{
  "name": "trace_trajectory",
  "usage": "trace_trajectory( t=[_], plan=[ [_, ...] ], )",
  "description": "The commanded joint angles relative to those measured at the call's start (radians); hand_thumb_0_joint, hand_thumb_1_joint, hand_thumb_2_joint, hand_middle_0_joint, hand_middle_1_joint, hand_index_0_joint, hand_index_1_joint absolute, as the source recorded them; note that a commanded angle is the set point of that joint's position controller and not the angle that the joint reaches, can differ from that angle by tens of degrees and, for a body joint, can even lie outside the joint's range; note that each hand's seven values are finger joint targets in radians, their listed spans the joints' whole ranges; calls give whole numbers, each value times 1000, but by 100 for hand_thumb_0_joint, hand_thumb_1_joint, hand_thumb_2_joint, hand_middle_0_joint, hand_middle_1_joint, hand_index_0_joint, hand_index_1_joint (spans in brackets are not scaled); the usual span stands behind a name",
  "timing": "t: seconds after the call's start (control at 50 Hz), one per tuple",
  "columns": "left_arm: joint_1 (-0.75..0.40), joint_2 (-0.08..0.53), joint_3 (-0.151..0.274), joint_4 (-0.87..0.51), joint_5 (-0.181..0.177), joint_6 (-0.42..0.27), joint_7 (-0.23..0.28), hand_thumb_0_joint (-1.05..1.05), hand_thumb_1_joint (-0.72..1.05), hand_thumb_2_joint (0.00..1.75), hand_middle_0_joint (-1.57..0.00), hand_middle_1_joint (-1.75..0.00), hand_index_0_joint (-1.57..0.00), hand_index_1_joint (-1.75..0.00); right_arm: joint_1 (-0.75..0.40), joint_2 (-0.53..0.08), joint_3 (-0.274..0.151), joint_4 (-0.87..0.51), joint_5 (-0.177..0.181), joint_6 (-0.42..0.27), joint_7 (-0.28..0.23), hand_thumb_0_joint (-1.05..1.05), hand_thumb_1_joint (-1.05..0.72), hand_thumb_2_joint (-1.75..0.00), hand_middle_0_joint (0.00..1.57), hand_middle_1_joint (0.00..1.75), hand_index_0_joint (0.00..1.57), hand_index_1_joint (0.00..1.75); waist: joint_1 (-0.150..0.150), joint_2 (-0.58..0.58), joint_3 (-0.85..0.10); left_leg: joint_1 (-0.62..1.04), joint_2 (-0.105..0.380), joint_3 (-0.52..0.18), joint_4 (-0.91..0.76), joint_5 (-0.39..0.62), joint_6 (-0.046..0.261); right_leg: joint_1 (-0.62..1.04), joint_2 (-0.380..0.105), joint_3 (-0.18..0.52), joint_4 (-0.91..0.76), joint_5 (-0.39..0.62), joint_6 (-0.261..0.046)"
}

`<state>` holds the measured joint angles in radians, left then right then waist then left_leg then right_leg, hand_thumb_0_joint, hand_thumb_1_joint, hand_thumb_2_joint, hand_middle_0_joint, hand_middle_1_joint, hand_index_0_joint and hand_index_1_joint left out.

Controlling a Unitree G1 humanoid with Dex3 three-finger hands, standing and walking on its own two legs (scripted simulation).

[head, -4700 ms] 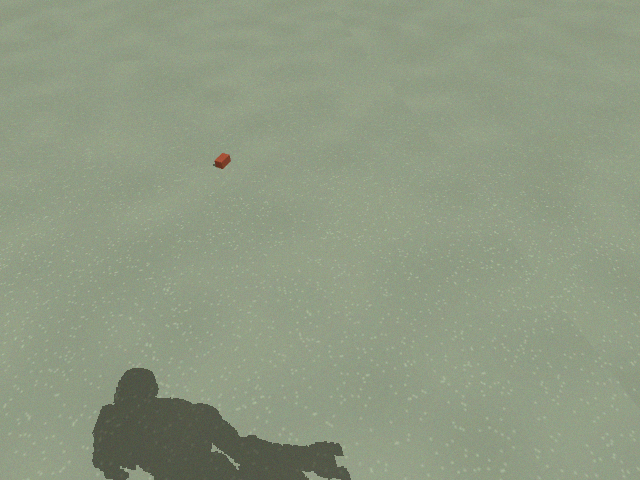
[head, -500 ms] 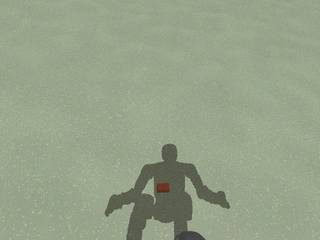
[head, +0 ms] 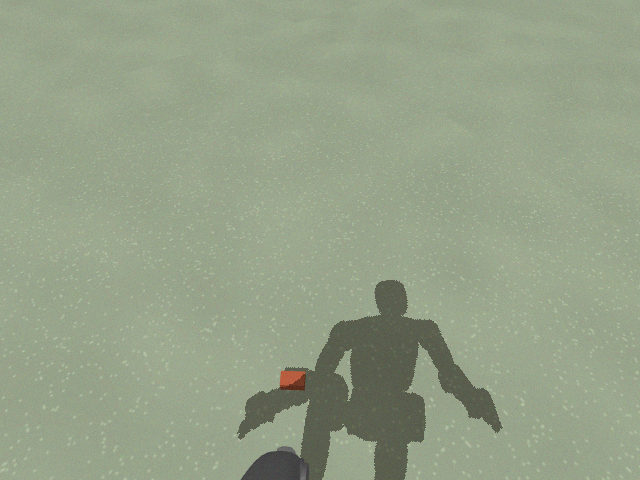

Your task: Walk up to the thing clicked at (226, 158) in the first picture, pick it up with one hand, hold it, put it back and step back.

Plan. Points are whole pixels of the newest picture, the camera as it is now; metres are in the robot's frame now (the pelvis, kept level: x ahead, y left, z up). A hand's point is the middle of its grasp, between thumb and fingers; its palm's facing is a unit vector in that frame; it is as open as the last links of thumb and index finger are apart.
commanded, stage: walk up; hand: left
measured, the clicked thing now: (292, 380) +0.50 +0.15 -0.74
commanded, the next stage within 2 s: none
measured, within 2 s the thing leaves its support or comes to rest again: neither
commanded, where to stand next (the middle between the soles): +0.14 -0.14 m, yaw +4 degrees
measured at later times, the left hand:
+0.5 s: hand out of the picture +0.13 +0.12 -0.16, palm faces -0.01 -0.91 -0.41, open 7.4 cm
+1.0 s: hand out of the picture +0.09 +0.13 -0.16, palm faces +0.06 -0.86 -0.50, open 7.4 cm
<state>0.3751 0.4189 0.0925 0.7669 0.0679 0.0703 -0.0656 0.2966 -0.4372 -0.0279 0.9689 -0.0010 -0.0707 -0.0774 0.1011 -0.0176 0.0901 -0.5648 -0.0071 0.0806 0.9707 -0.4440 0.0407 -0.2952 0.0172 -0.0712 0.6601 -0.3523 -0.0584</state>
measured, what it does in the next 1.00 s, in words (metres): steps to the right: left foot, then right foot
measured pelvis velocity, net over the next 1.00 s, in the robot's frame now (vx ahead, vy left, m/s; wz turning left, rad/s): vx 0.08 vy -0.17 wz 0.09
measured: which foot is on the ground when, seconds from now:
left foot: up 0.00-0.06, down 0.08-0.48, up 0.50-0.92, down 0.94-1.00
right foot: down 0.00-0.10, up 0.12-0.44, down 0.46-0.98, up 1.00-1.00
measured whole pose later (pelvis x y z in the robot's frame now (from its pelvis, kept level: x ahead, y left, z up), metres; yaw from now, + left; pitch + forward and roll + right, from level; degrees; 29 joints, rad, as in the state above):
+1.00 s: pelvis +0.08 -0.17 -0.03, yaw +5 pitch -2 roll +1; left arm 0.27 0.46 0.03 0.86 0.00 -0.03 0.07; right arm 0.08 -0.42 -0.09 0.82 -0.02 0.02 0.03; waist 0.05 -0.01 0.20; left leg -0.44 -0.01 0.02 0.83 -0.37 0.01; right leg -0.43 -0.15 0.02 0.97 -0.47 0.01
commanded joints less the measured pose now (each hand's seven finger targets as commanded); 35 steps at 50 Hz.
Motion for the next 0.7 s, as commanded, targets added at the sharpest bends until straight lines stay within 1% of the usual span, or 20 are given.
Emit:
trace_trajectory(
  t=[0.0, 0.04, 0.06, 0.08, 0.1, 0.12, 0.18, 0.24, 0.3, 0.32, 0.38, 0.42, 0.44, 0.46, 0.48, 0.5, 0.52, 0.56, 0.58, 0.68],
  plan=[
    [-110, 214, 49, -147, -3, -31, 14, 0, 90, 90, -20, -30, -20, -30, 165, -204, -63, -19, 4, -29, -25, 0, -90, -90, 20, 30, 20, 30, -81, -151, -70, 205, 15, -16, -280, 159, 17, -4, -221, 253, -172, 313, -154],
    [-137, 177, 29, -173, -15, -26, 10, 0, 90, 90, -20, -30, -20, -30, 298, -223, -85, 14, -3, -33, -40, 0, -90, -90, 20, 30, 20, 30, -153, -32, -136, 495, 22, -37, -476, 370, 11, -118, -143, 153, 48, 295, -81],
    [-103, 132, 15, -178, -20, -28, 14, 0, 90, 90, -20, -30, -20, -30, 333, -283, -108, 4, -22, -33, -52, 0, -90, -90, 20, 30, 20, 30, -180, 102, -163, 616, 147, -260, -538, 311, 44, -255, -89, 112, 221, 121, -22],
    [-33, 112, 12, -171, -17, -21, 15, 0, 90, 90, -20, -30, -20, -30, 307, -351, -128, -33, -35, -32, -63, 0, -90, -90, 20, 30, 20, 30, -145, 188, -201, 722, 404, -674, -571, 220, 140, -448, -10, 153, 394, -176, 44],
    [9, 191, 30, -137, -9, 2, 18, 0, 90, 90, -20, -30, -20, -30, 235, -362, -133, -73, -21, -28, -68, 0, -90, -90, 20, 30, 20, 30, -118, 26, -174, 605, 484, -753, -636, -6, 198, -440, -37, 215, 493, -175, 53],
    [49, 266, 50, -117, -3, 8, 18, 0, 90, 90, -20, -30, -20, -30, 168, -386, -141, -92, 3, -26, -60, 0, -90, -90, 20, 30, 20, 30, -112, 39, -148, 535, 535, -782, -676, -100, 266, -434, -59, 227, 586, -200, 55],
    [-11, 268, 71, -85, 1, 6, 10, 0, 90, 90, -20, -30, -20, -30, 92, -280, -113, -111, -12, -34, -50, 0, -90, -90, 20, 30, 20, 30, -84, 2, -22, 290, 345, -477, -667, -74, 144, -324, -86, 261, 512, -90, 44],
    [-11, 252, 75, -80, 4, 9, -5, 0, 90, 90, -20, -30, -20, -30, 102, -307, -120, -101, -17, -45, -35, 0, -90, -90, 20, 30, 20, 30, -94, 83, 18, 233, 337, -388, -608, -9, 197, -337, -102, 230, 528, -40, 63],
    [23, 206, 61, -41, -28, 5, -13, 0, 90, 90, -20, -30, -20, -30, 9, -316, -117, -131, -29, -45, -19, 0, -90, -90, 20, 30, 20, 30, -60, 199, 22, 124, 262, -225, -600, -61, 160, -231, -114, 150, 372, -7, 69],
    [9, 195, 56, -32, -39, -2, -14, 0, 90, 90, -20, -30, -20, -30, -12, -317, -114, -134, -37, -42, -4, 0, -90, -90, 20, 30, 20, 30, -72, 243, 13, 93, 226, -184, -600, -100, 145, -183, -101, 109, 290, -16, 72],
    [38, 181, 56, 31, -60, -23, -2, 0, 90, 90, -20, -30, -20, -30, -99, -326, -107, -146, -45, -10, 31, 0, -90, -90, 20, 30, 20, 30, -50, 342, -33, -31, 182, -137, -551, -252, 117, 42, -62, 12, 160, -15, 79],
    [125, 190, 66, 98, -61, -45, 29, 0, 90, 90, -20, -30, -20, -30, -102, -257, -88, -144, -50, 25, 39, 0, -90, -90, 20, 30, 20, 30, -8, 165, -82, -51, 125, -72, -249, -234, 88, 161, -20, 8, -11, 1, 96],
    [145, 227, 71, 112, -49, -57, 46, 0, 90, 90, -20, -30, -20, -30, -75, -180, -66, -142, -46, 41, 39, 0, -90, -90, 20, 30, 20, 30, 16, -48, -64, -86, 56, 3, -27, -245, 64, 144, -24, 37, -124, -59, 99],
    [138, 297, 80, 98, -28, -70, 60, 0, 90, 90, -20, -30, -20, -30, -66, -95, -38, -157, -31, 45, 37, 0, -90, -90, 20, 30, 20, 30, 26, -254, -21, -183, 5, -30, 174, -198, 26, 58, -190, 370, -252, -264, 46],
    [-13, 359, 74, 35, -20, -86, 69, 0, 90, 90, -20, -30, -20, -30, -26, -106, -39, -166, -17, 48, 36, 0, -90, -90, 20, 30, 20, 30, -50, -232, 20, -166, -3, -197, 214, -104, -5, -83, -347, 702, -419, -366, -42],
    [-158, 410, 74, 11, -32, -86, 73, 0, 90, 90, -20, -30, -20, -30, -39, -198, -70, -149, -16, 41, 27, 0, -90, -90, 20, 30, 20, 30, -88, -204, 49, -141, 50, -219, 200, -92, -8, -120, -411, 780, -460, -378, -137],
    [-183, 376, 74, 8, -40, -95, 75, 0, 90, 90, -20, -30, -20, -30, -43, -239, -78, -125, -10, 35, 28, 0, -90, -90, 20, 30, 20, 30, -98, -152, 64, -145, 91, -220, 175, -60, -13, -100, -386, 705, -412, -325, -145],
    [-147, 325, 54, 44, -44, -122, 82, 0, 90, 90, -20, -30, -20, -30, 4, -226, -74, -69, 4, 39, 36, 0, -90, -90, 20, 30, 20, 30, -104, -137, 26, -92, 88, -200, 142, -7, -5, -25, -314, 490, -252, 1, -109],
    [-119, 316, 51, 63, -50, -131, 85, 0, 90, 90, -20, -30, -20, -30, 38, -205, -70, -56, 2, 47, 40, 0, -90, -90, 20, 30, 20, 30, -99, -166, -3, -62, 80, -193, 120, 4, -2, 9, -308, 446, -205, 121, -108],
    [13, 320, 49, 88, -64, -151, 127, 0, 90, 90, -20, -30, -20, -30, -83, -195, -84, -149, -34, 81, 72, 0, -90, -90, 20, 30, 20, 30, -51, -166, -64, -114, 64, -191, 115, -9, -10, 185, -356, 385, -88, 769, -156]
  ],
)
